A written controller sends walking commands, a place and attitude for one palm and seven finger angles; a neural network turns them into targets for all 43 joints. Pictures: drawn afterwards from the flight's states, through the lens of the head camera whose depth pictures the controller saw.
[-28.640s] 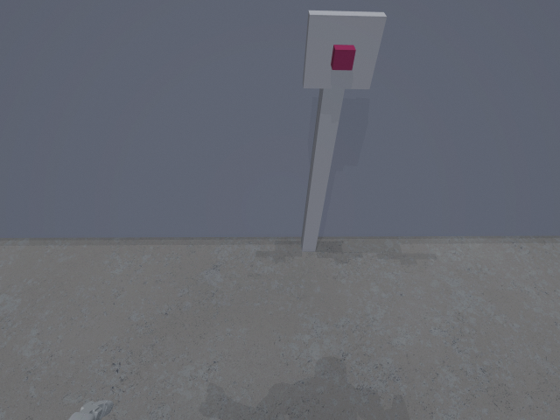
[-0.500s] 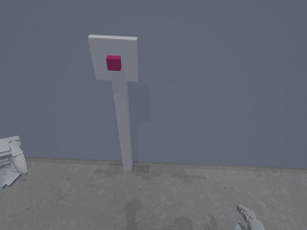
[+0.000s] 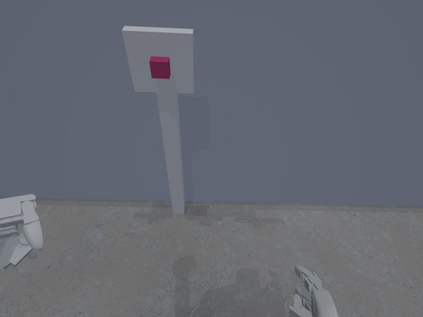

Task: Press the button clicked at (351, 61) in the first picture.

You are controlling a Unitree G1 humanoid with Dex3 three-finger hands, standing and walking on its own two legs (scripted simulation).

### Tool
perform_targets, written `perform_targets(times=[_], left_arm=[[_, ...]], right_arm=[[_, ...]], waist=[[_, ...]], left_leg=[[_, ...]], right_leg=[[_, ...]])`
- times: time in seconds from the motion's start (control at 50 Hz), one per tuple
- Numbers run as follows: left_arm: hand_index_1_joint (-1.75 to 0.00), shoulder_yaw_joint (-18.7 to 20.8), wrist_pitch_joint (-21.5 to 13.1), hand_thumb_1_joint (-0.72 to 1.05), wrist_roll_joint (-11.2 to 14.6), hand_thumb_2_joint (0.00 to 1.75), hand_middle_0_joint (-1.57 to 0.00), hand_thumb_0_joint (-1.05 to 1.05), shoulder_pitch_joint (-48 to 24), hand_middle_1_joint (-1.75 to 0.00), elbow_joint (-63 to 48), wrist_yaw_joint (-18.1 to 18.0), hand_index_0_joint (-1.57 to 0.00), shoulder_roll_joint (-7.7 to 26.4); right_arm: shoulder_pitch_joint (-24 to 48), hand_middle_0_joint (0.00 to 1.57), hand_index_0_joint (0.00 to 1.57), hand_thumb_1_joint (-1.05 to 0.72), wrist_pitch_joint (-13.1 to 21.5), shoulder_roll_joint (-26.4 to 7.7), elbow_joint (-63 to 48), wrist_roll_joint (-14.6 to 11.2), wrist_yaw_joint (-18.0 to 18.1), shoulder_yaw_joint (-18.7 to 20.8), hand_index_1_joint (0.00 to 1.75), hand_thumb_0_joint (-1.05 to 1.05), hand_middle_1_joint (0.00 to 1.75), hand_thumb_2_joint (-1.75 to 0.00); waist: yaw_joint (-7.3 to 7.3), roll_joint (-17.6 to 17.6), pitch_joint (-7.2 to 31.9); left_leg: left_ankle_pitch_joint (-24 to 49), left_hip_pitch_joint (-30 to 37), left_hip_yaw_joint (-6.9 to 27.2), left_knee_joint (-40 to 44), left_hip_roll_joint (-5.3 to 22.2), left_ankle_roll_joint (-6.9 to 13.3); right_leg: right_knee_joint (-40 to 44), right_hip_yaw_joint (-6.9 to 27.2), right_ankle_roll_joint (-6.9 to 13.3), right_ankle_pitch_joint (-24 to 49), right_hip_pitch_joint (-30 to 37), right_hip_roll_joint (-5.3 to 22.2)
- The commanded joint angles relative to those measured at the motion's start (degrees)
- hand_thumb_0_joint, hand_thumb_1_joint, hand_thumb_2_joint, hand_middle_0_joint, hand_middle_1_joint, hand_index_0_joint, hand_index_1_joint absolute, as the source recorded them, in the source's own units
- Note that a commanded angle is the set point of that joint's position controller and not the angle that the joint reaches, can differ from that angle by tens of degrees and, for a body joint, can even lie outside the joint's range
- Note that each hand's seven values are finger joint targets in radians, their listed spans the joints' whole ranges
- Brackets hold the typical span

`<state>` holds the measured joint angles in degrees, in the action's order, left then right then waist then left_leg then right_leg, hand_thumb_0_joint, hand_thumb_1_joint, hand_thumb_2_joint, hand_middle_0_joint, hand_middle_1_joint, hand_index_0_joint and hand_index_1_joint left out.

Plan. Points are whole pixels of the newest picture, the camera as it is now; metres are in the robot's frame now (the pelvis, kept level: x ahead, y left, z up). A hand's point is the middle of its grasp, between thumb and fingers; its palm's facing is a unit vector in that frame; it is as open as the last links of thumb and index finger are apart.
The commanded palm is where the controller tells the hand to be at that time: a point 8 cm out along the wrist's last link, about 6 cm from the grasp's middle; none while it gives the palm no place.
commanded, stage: stop stepping back and stand still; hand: left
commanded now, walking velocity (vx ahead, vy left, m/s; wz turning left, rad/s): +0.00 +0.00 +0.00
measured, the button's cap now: (160, 67) +0.71 +0.18 +0.11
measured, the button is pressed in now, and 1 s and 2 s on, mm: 0 0 0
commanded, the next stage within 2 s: let the arm hang, fingers relaxed in 0.08 s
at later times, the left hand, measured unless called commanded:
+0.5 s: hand out of the picture +0.02 +0.17 -0.18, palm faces +0.00 -0.98 -0.20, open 3.4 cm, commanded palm none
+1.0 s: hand out of the picture +0.00 +0.18 -0.16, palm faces +0.11 -0.96 -0.27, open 7.1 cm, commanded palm none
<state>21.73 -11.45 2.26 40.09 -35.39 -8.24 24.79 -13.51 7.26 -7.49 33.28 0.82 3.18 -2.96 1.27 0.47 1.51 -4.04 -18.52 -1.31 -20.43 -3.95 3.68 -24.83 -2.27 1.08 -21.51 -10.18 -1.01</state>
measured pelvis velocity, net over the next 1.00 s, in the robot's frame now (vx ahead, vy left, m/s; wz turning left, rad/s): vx -0.01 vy -0.03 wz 0.10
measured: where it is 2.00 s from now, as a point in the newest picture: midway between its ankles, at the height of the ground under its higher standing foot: outside the picture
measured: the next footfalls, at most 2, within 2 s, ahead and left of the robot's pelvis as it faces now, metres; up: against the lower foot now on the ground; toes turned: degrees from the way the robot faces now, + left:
none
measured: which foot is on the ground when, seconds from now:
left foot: down 0.00-1.00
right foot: down 0.00-1.00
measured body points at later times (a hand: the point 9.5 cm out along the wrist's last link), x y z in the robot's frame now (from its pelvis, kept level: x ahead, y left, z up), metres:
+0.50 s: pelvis -0.02 -0.02 -0.02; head +0.00 +0.00 +0.43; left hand +0.02 +0.23 -0.16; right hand +0.09 -0.30 -0.13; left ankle +0.07 +0.06 -0.74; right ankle -0.02 -0.14 -0.74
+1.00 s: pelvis -0.01 -0.03 +0.00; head -0.01 -0.05 +0.45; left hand -0.01 +0.23 -0.14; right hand +0.04 -0.26 -0.16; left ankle +0.01 +0.08 -0.74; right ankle -0.02 -0.14 -0.74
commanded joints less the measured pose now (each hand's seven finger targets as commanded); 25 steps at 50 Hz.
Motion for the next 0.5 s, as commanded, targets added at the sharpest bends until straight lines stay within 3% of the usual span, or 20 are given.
perform_targets(times=[0.0,0.04,0.06,0.1,0.14,0.16,0.18,0.2,0.22,0.24,0.26,0.28,0.3,0.32,0.38,0.4,0.42,0.44,0.46,0.48], left_arm=[[-1.5,6.3,-2.2,0.9,0.8,0.9,-1.3,0.0,-2.9,-1.5,-6.5,-1.0,-1.3,7.0],[-1.5,6.3,-2.2,0.9,1.0,0.9,-1.3,0.0,-6.4,-1.5,-9.2,-1.3,-1.3,7.7],[-1.5,5.2,-1.8,0.9,0.8,0.9,-1.3,0.0,-6.4,-1.5,-8.1,-1.3,-1.3,6.2],[-1.5,4.1,-1.7,0.9,0.2,0.9,-1.3,0.0,-7.7,-1.5,-8.2,-1.4,-1.3,5.0],[-1.5,3.3,-2.2,0.9,-0.3,0.9,-1.3,0.0,-10.7,-1.5,-9.6,-1.5,-1.3,5.0],[-1.5,-15.5,6.9,0.9,-5.6,0.9,-1.3,0.0,-14.6,-1.5,39.1,6.4,-1.3,-0.6],[-1.46,-13.7,10.7,0.9,-4.4,0.9,-1.26,0.0,-13.3,-1.46,39.6,7.0,-1.26,-1.6],[-1.42,-13.5,12.1,0.9,-4.3,0.9,-1.23,0.0,-14.4,-1.42,38.6,7.0,-1.23,-2.2],[-1.38,-13.9,12.2,0.9,-4.5,0.9,-1.19,0.0,-15.7,-1.38,39.6,7.1,-1.19,-2.0],[-1.34,-14.3,12.0,0.9,-4.6,0.9,-1.15,0.0,-17.2,-1.34,42.3,7.3,-1.15,-1.2],[-1.3,-14.3,11.8,0.9,-4.6,0.9,-1.12,0.0,-17.5,-1.3,45.9,7.5,-1.12,-1.0],[-1.26,-14.6,11.9,0.9,-4.7,0.9,-1.08,0.0,-18.3,-1.26,49.7,7.8,-1.08,-0.6],[-1.22,-14.9,12.0,0.9,-4.6,0.9,-1.04,0.0,-19.0,-1.22,53.6,8.1,-1.04,-0.3],[-1.18,-15.3,12.3,0.9,-4.6,0.9,-1.01,0.0,-19.6,-1.18,57.5,8.3,-1.01,0.2],[-1.06,-16.5,12.5,0.9,-4.4,0.9,-0.9,0.0,-17.1,-1.06,68.3,8.5,-0.9,1.7],[-1.02,-16.6,12.4,0.9,-4.4,0.9,-0.86,0.0,-15.8,-1.02,71.6,8.4,-0.86,2.6],[-0.98,-16.6,12.5,0.9,-4.5,0.9,-0.82,0.0,-14.6,-0.98,74.4,8.3,-0.82,3.2],[-0.94,-17.0,12.4,0.9,-4.7,0.9,-0.79,0.0,-15.2,-0.94,76.1,8.3,-0.79,4.5],[-0.9,-17.4,12.1,0.9,-4.5,0.9,-0.75,0.0,-17.7,-0.9,77.7,8.4,-0.75,4.1],[-0.86,-18.1,11.6,0.9,-4.1,0.9,-0.71,0.0,-25.0,-0.86,77.8,7.9,-0.71,3.1]], right_arm=[[5.3,0.2,0.2,-0.9,0.4,-9.9,-7.6,0.3,1.2,4.7,0.3,0.0,0.3,-0.9],[6.1,0.2,0.2,-0.9,0.4,-10.7,-6.9,-0.3,1.4,5.3,0.3,0.0,0.3,-0.9],[5.9,0.2,0.2,-0.9,0.3,-10.7,-6.4,-0.7,1.6,5.3,0.3,0.0,0.3,-0.9],[6.2,0.2,0.2,-0.9,0.7,-10.9,-6.6,-0.9,1.6,5.0,0.3,0.0,0.3,-0.9],[7.3,0.2,0.2,-0.9,1.5,-11.5,-6.4,-0.9,2.0,4.9,0.3,0.0,0.3,-0.9],[6.7,0.2,0.2,-0.9,2.7,-24.9,8.1,-0.1,-3.5,9.2,0.3,0.0,0.3,-0.9],[3.8,0.2,0.2,-0.9,-1.3,-22.2,6.6,-0.8,-3.3,8.7,0.3,0.0,0.3,-0.9],[3.9,0.2,0.2,-0.9,-2.1,-21.8,5.0,-0.6,-2.9,8.0,0.3,0.0,0.3,-0.9],[3.4,0.2,0.2,-0.9,-2.4,-21.8,4.4,0.1,-2.8,7.5,0.3,0.0,0.3,-0.9],[2.7,0.2,0.2,-0.9,-2.7,-21.4,3.9,0.8,-2.5,7.1,0.3,0.0,0.3,-0.9],[2.9,0.2,0.2,-0.9,-3.1,-21.1,4.0,1.2,-2.3,6.9,0.3,0.0,0.3,-0.9],[3.9,0.2,0.2,-0.9,-3.5,-20.9,4.2,1.5,-2.1,6.7,0.3,0.0,0.3,-0.9],[4.8,0.2,0.2,-0.9,-3.8,-20.7,4.5,1.5,-2.1,6.8,0.3,0.0,0.3,-0.9],[5.5,0.2,0.2,-0.9,-4.2,-20.9,5.1,1.6,-2.1,6.9,0.3,0.0,0.3,-0.9],[7.0,0.2,0.2,-0.9,-5.2,-21.2,7.2,1.3,-2.4,6.8,0.3,0.0,0.3,-0.9],[6.9,0.2,0.2,-0.9,-5.6,-20.4,8.2,1.1,-2.6,6.8,0.3,0.0,0.3,-0.9],[6.6,0.2,0.2,-0.9,-6.2,-19.1,9.0,0.9,-2.6,6.8,0.3,0.0,0.3,-0.9],[6.1,0.2,0.2,-0.9,-6.9,-17.4,9.3,0.6,-2.7,6.4,0.3,0.0,0.3,-0.9],[5.4,0.2,0.2,-0.9,-7.5,-15.3,10.2,0.4,-2.7,6.4,0.3,0.0,0.3,-0.9],[3.4,0.2,0.2,-0.9,-7.9,-15.2,12.2,0.4,-2.6,6.7,0.3,0.0,0.3,-0.9]], waist=[[-0.25,-0.3,2.5],[-0.63,6.5,3.1],[-0.32,7.7,1.7],[-0.07,5.5,0.7],[-0.16,-1.3,0.8],[1.81,-6.5,-3.3],[0.2,-8.5,-1.0],[0.8,-12.1,-2.8],[0.98,-9.4,-0.9],[0.75,-1.7,0.0],[0.02,2.8,1.3],[-0.84,6.7,2.1],[-1.48,7.6,2.8],[-1.98,5.7,3.0],[-4.0,-8.0,3.3],[-4.28,-9.3,2.9],[-4.45,-8.6,2.7],[-3.88,-3.6,0.8],[-2.2,2.3,-0.3],[-0.28,5.2,-4.0]], left_leg=[[-14.6,2.1,6.2,-0.8,6.4,-6.0],[-12.0,9.3,6.2,-12.5,4.6,-4.4],[-12.0,9.4,6.3,-15.6,4.7,-3.9],[-9.2,8.2,5.8,-13.1,5.5,-2.9],[-2.9,10.5,6.7,-6.1,7.1,-2.3],[11.2,2.7,15.9,-13.9,11.4,0.3],[10.7,0.0,18.2,-7.9,13.7,1.9],[5.7,-1.9,22.9,-1.3,15.8,2.7],[-3.8,-2.7,28.5,3.0,17.2,4.2],[-7.4,-1.6,32.7,4.4,17.6,5.2],[-9.5,-0.3,33.1,4.4,17.6,6.0],[-12.4,-0.3,31.5,4.2,17.6,7.0],[-16.3,-1.5,29.5,4.5,17.0,7.5],[-19.1,-2.9,27.3,5.1,15.9,7.2],[-23.2,-7.0,20.0,5.4,11.4,4.0],[-25.2,-8.2,17.3,5.1,9.0,2.0],[-27.4,-8.6,14.5,3.2,5.9,-0.3],[-26.3,-8.8,11.7,-2.3,2.5,-2.2],[-20.1,-3.2,7.6,-14.0,0.0,-3.3],[-15.1,-0.7,6.5,-22.7,0.2,-3.3]], right_leg=[[10.7,4.7,3.1,-1.5,-0.7,6.2],[14.2,10.9,6.2,-8.8,-12.2,11.6],[14.1,11.0,6.6,-8.9,-14.4,13.2],[10.6,9.3,5.6,-0.8,-12.2,12.1],[5.5,6.1,2.4,6.2,-10.1,7.5],[-10.3,0.8,1.7,11.0,-15.1,7.5],[-14.3,1.6,0.9,0.7,-11.0,4.0],[-21.8,2.2,-0.1,-10.0,-13.5,1.6],[-29.7,5.0,-0.1,-13.0,-14.8,0.2],[-32.9,7.7,0.0,-11.7,-15.6,0.5],[-33.2,8.6,0.1,-10.5,-15.7,1.3],[-32.5,9.0,0.0,-9.2,-15.0,1.8],[-30.7,8.7,0.0,-8.2,-12.9,2.1],[-27.5,7.9,0.1,-7.5,-10.2,2.2],[-12.6,5.5,1.4,-3.8,-0.1,1.4],[-8.2,6.1,2.5,-2.9,2.7,1.4],[-3.6,9.0,4.0,-6.0,2.9,2.8],[2.9,15.8,6.5,-12.9,-0.7,7.1],[11.5,24.4,9.8,-22.9,-10.0,13.6],[16.1,28.2,12.1,-22.8,-16.1,17.4]])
